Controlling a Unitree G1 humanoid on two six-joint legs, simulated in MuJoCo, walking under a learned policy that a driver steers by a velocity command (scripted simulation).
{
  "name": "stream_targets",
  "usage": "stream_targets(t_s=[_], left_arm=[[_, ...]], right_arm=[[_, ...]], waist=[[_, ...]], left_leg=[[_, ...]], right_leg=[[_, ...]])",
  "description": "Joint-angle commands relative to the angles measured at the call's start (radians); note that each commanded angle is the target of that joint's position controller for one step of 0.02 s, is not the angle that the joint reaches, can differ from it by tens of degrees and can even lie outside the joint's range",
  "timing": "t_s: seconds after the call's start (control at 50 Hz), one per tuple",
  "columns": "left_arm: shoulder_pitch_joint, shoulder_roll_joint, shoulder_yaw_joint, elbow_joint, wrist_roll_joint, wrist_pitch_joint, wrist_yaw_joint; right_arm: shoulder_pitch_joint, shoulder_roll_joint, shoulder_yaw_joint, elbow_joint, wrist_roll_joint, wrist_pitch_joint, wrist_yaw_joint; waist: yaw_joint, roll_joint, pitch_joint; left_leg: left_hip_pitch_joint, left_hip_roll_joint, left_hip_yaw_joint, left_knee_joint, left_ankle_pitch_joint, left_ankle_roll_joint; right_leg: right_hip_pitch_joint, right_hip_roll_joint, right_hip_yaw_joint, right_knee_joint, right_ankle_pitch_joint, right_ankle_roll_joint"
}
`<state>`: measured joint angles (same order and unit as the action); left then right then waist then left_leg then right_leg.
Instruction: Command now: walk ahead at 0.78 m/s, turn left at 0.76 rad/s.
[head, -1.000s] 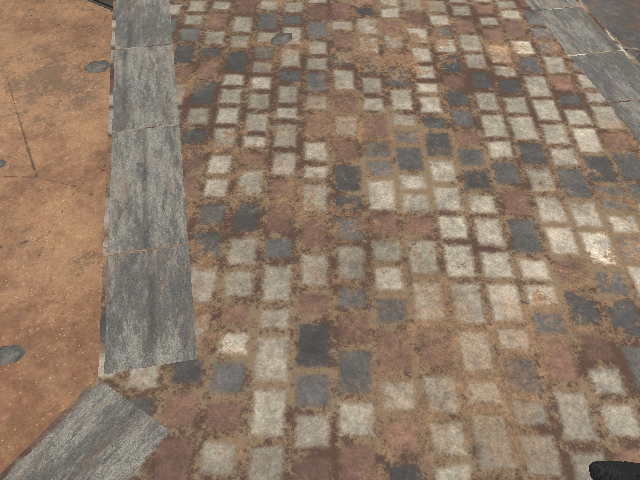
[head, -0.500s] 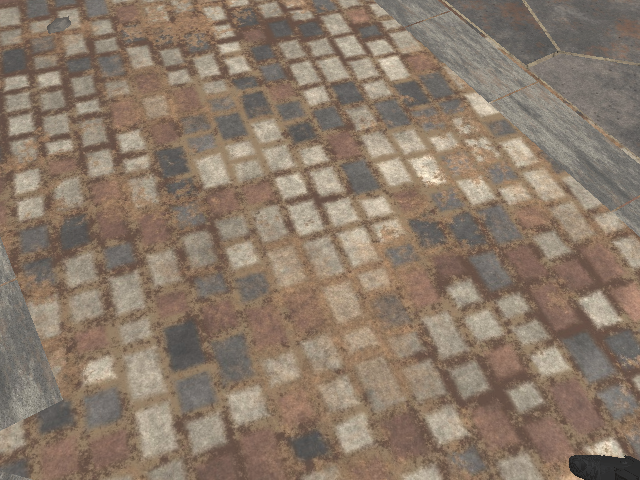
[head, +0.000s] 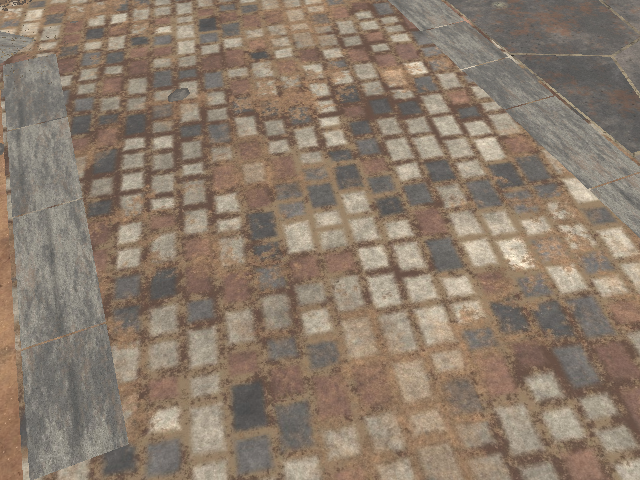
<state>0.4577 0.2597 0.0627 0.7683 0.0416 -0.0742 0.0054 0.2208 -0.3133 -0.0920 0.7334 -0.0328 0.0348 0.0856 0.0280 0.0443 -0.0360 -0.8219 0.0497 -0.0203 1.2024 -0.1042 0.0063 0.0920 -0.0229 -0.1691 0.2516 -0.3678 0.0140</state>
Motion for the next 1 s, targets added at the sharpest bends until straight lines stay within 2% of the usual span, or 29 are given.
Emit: stream_targets(t_s=[0.02, 0.1, 0.14, 0.18, 0.2, 0.22, 0.24, 0.26, 0.28, 0.3, 0.32, 0.36, 0.44, 0.54, 0.56, 0.58, 0.62, 0.66, 0.68, 0.7, 0.72, 0.74, 0.76, 0.78, 0.82, 0.88, 0.9, 0.94, 1.0], left_arm=[[-0.021, 0.114, 0.023, -0.032, 0.003, -0.022, 0.008], [0.020, 0.130, 0.021, 0.025, 0.005, -0.018, 0.019], [0.003, 0.166, 0.021, 0.038, 0.003, -0.010, 0.023], [-0.027, 0.240, 0.037, 0.035, 0.011, 0.019, 0.028], [-0.049, 0.257, 0.039, 0.023, -0.001, 0.022, 0.021], [-0.040, 0.192, 0.021, 0.020, 0.001, 0.011, 0.014], [-0.009, 0.055, -0.017, -0.070, -0.035, -0.005, -0.012], [-0.183, 0.136, -0.009, -0.100, -0.031, -0.025, -0.008], [-0.210, 0.130, -0.009, -0.103, -0.056, -0.032, -0.007], [-0.178, 0.114, -0.016, -0.073, -0.057, -0.032, -0.007], [-0.153, 0.091, -0.021, -0.053, -0.041, -0.018, -0.014], [-0.089, 0.074, -0.023, -0.010, -0.031, 0.031, -0.035], [-0.211, 0.053, -0.019, -0.009, -0.044, 0.059, -0.054], [-0.371, 0.031, -0.039, -0.053, -0.042, 0.029, -0.070], [-0.338, 0.031, -0.041, -0.040, -0.048, 0.030, -0.073], [-0.336, 0.039, -0.043, -0.051, -0.037, 0.029, -0.077], [-0.239, 0.094, -0.029, -0.019, -0.027, 0.041, -0.074], [0.163, 0.202, 0.020, 0.098, -0.026, 0.055, -0.062], [0.369, 0.236, 0.054, 0.150, -0.052, 0.057, -0.046], [0.261, 0.222, 0.042, 0.177, -0.058, 0.062, -0.026], [0.107, 0.246, 0.038, 0.112, -0.025, 0.054, -0.024], [0.067, 0.225, 0.044, 0.076, -0.019, 0.058, -0.007], [0.012, 0.166, 0.035, 0.070, -0.015, 0.058, -0.001], [-0.049, 0.182, 0.035, 0.055, -0.014, 0.048, 0.000], [-0.082, 0.163, 0.021, 0.046, -0.024, 0.012, 0.000], [-0.087, 0.190, 0.034, 0.035, -0.031, -0.018, -0.008], [-0.091, 0.207, 0.044, 0.031, -0.036, -0.019, -0.011], [-0.069, 0.213, 0.055, 0.025, -0.046, -0.018, -0.024], [-0.027, 0.227, 0.070, 0.026, -0.041, -0.007, -0.024]], right_arm=[[-0.202, -0.038, 0.004, -0.120, -0.007, -0.012, 0.019], [-0.309, -0.003, 0.034, -0.170, -0.006, -0.013, 0.031], [-0.260, 0.000, 0.041, -0.173, 0.007, -0.011, 0.011], [-0.018, -0.066, 0.013, -0.121, 0.020, -0.019, -0.011], [0.176, -0.119, -0.014, -0.063, 0.013, -0.033, -0.023], [0.286, -0.183, -0.043, -0.009, -0.007, -0.037, -0.041], [0.208, -0.283, -0.061, -0.018, -0.008, -0.035, -0.046], [0.226, -0.240, -0.057, -0.042, 0.000, -0.034, -0.052], [0.212, -0.219, -0.047, -0.007, -0.011, -0.043, -0.066], [0.197, -0.163, -0.031, 0.014, -0.019, -0.063, -0.072], [0.151, -0.125, -0.015, 0.018, -0.021, -0.083, -0.076], [0.096, -0.064, 0.010, 0.024, -0.008, -0.120, -0.078], [0.147, -0.049, 0.020, 0.071, 0.009, -0.159, -0.060], [0.196, -0.019, 0.052, 0.104, 0.020, -0.177, -0.077], [0.172, -0.036, 0.055, 0.095, 0.022, -0.182, -0.086], [0.189, -0.060, 0.052, 0.100, 0.026, -0.184, -0.101], [0.170, -0.109, 0.041, 0.101, 0.020, -0.167, -0.141], [0.030, -0.170, 0.020, 0.055, -0.004, -0.131, -0.161], [-0.120, -0.210, 0.000, 0.011, 0.023, -0.117, -0.152], [-0.162, 0.017, 0.064, -0.024, -0.011, -0.132, -0.112], [-0.008, 0.085, 0.090, -0.104, 0.011, -0.144, -0.106], [0.005, 0.032, 0.103, -0.148, -0.005, -0.172, -0.089], [-0.054, -0.033, 0.096, -0.135, -0.027, -0.180, -0.079], [-0.028, -0.039, 0.097, -0.130, -0.043, -0.171, -0.077], [-0.053, -0.046, 0.105, -0.137, -0.058, -0.119, -0.081], [-0.194, -0.036, 0.119, -0.190, -0.027, -0.103, -0.071], [-0.231, -0.006, 0.130, -0.209, -0.009, -0.102, -0.067], [-0.270, -0.002, 0.130, -0.214, 0.014, -0.104, -0.066], [-0.279, -0.039, 0.115, -0.218, 0.012, -0.115, -0.073]], waist=[[0.020, -0.149, 0.224], [0.042, -0.133, 0.256], [-0.009, -0.157, 0.177], [-0.143, -0.205, 0.011], [-0.225, -0.187, -0.088], [-0.251, -0.077, -0.140], [-0.115, 0.236, -0.208], [-0.196, 0.017, -0.231], [-0.164, -0.020, -0.100], [-0.113, -0.114, -0.002], [-0.066, -0.142, 0.032], [-0.005, -0.058, 0.094], [-0.027, -0.019, 0.206], [-0.055, 0.000, 0.191], [-0.032, 0.002, 0.144], [-0.017, 0.039, 0.134], [0.054, 0.074, 0.063], [0.270, 0.076, -0.095], [0.428, -0.065, -0.136], [0.253, -0.296, 0.011], [0.068, -0.254, -0.131], [0.058, -0.173, -0.159], [0.023, 0.070, -0.008], [-0.044, 0.066, 0.065], [-0.091, 0.102, 0.172], [-0.048, 0.045, 0.193], [-0.026, -0.018, 0.165], [0.034, -0.057, 0.124], [0.069, -0.099, 0.071]], left_leg=[[-0.139, 0.029, 0.037, -0.092, 0.035, 0.026], [-0.081, 0.027, 0.168, -0.308, -0.057, 0.113], [0.122, -0.058, 0.254, -0.391, -0.137, 0.179], [0.403, -0.158, 0.268, -0.388, -0.289, 0.229], [0.690, -0.192, 0.201, -0.468, -0.287, 0.256], [0.986, -0.086, -0.034, -0.589, -0.384, 0.272], [1.229, 0.230, -0.681, -0.840, -0.695, 0.388], [1.180, 0.247, -0.751, -0.958, -0.650, 0.333], [1.055, 0.264, -0.619, -0.964, -0.515, 0.301], [0.881, 0.247, -0.495, -0.968, -0.388, 0.267], [0.766, 0.201, -0.364, -0.975, -0.340, 0.221], [0.595, 0.166, -0.248, -1.064, -0.352, 0.174], [0.603, 0.051, 0.077, -1.124, 0.065, 0.015], [0.747, 0.021, 0.262, -1.128, 0.699, -0.030], [0.777, 0.030, 0.286, -1.085, 0.936, -0.047], [0.824, 0.063, 0.286, -1.024, 1.138, -0.055], [0.912, 0.107, 0.280, -0.869, 1.349, -0.062], [0.812, 0.129, 0.243, -0.391, 1.423, -0.058], [0.620, -0.001, 0.273, 0.184, 0.977, -0.064], [0.169, -0.161, 0.183, 0.574, -0.396, -0.033], [-0.036, -0.147, -0.022, 0.705, -0.443, -0.043], [-0.105, -0.107, -0.144, 0.578, -0.372, -0.019], [-0.073, -0.044, -0.133, 0.432, -0.288, 0.006], [-0.018, -0.016, -0.115, 0.332, -0.269, 0.000], [0.099, 0.047, -0.097, 0.136, -0.269, -0.045], [0.310, 0.082, -0.019, -0.247, -0.063, -0.086], [0.381, 0.076, -0.016, -0.375, 0.029, -0.083], [0.433, 0.037, 0.009, -0.519, 0.179, -0.072], [0.449, -0.016, 0.006, -0.677, 0.144, -0.056]], right_leg=[[-0.086, -0.239, 0.042, -0.201, 0.054, -0.089], [0.046, -0.253, -0.076, -0.171, 0.398, -0.089], [0.076, -0.255, -0.140, -0.015, 1.079, -0.076], [0.077, -0.292, -0.135, 0.337, 1.510, -0.087], [-0.068, -0.291, -0.105, 0.591, 1.413, -0.095], [-0.347, -0.222, -0.088, 0.908, 0.881, -0.081], [-0.794, 0.011, 0.016, 1.282, -0.072, -0.027], [-0.856, -0.008, 0.207, 1.340, 0.036, -0.053], [-0.881, -0.045, 0.209, 1.338, 0.089, -0.072], [-0.821, -0.087, 0.222, 1.260, 0.122, -0.086], [-0.758, -0.116, 0.252, 1.186, 0.136, -0.095], [-0.680, -0.130, 0.282, 1.121, 0.159, -0.082], [-0.793, -0.085, 0.229, 0.918, 0.320, -0.083], [-0.767, -0.003, 0.015, 0.601, 0.503, -0.124], [-0.692, 0.033, -0.016, 0.556, 0.531, -0.134], [-0.658, 0.048, -0.047, 0.507, 0.534, -0.149], [-0.519, 0.109, -0.070, 0.451, 0.500, -0.172], [-0.132, 0.153, -0.004, 0.438, 0.393, -0.227], [0.076, 0.085, 0.129, 0.273, 0.453, -0.331], [0.133, 0.029, 0.247, 0.441, 0.443, -0.349], [0.226, -0.110, 0.675, 0.384, 0.409, -0.511], [0.184, -0.234, 0.985, 0.074, -0.079, -0.537], [-0.028, -0.207, 0.956, -0.057, -0.287, -0.454], [-0.192, -0.192, 0.910, -0.082, -0.263, -0.429], [-0.473, -0.095, 0.763, -0.111, -0.157, -0.398], [-0.654, 0.021, 0.562, -0.132, 0.119, -0.361], [-0.653, 0.041, 0.540, -0.127, 0.134, -0.335], [-0.547, 0.050, 0.531, -0.088, 0.248, -0.292], [-0.319, 0.027, 0.568, 0.030, 0.411, -0.241]])
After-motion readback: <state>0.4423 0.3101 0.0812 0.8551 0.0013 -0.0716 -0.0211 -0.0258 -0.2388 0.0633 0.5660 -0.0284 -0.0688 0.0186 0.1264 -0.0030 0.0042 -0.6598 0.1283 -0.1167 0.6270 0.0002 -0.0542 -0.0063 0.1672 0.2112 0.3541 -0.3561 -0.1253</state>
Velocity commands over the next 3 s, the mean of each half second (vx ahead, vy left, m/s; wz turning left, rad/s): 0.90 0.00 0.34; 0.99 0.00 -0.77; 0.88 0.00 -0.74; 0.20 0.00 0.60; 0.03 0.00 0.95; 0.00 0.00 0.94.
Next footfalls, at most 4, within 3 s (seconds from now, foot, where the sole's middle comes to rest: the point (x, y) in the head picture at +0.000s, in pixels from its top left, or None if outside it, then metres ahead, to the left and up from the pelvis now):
0.20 left None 0.29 0.13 -0.77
0.68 right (294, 394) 0.73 0.14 -0.77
1.08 left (239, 261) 1.13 0.32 -0.77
1.48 right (380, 202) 1.36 -0.08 -0.77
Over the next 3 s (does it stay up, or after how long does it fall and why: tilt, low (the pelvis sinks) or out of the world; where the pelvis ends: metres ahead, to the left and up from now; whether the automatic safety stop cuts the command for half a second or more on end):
stays up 1.48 0.02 0.00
